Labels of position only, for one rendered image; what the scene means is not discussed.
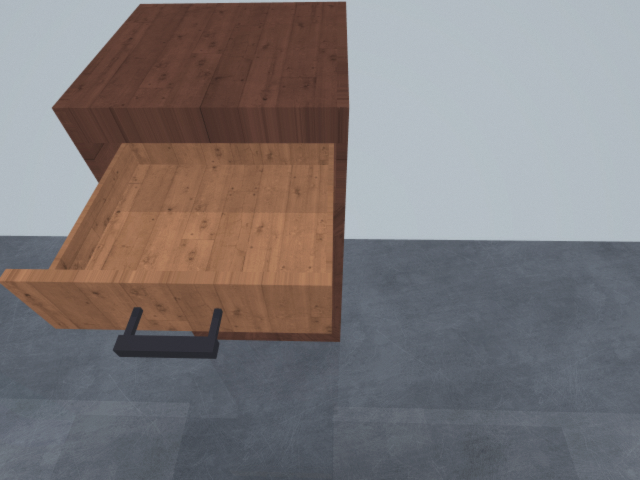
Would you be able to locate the drawer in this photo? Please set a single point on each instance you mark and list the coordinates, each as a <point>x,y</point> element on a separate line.
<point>179,229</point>

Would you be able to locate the handle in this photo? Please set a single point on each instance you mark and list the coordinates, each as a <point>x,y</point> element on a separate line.
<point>201,347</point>

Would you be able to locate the cabinet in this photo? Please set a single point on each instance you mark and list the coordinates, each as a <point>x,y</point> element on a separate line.
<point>274,72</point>

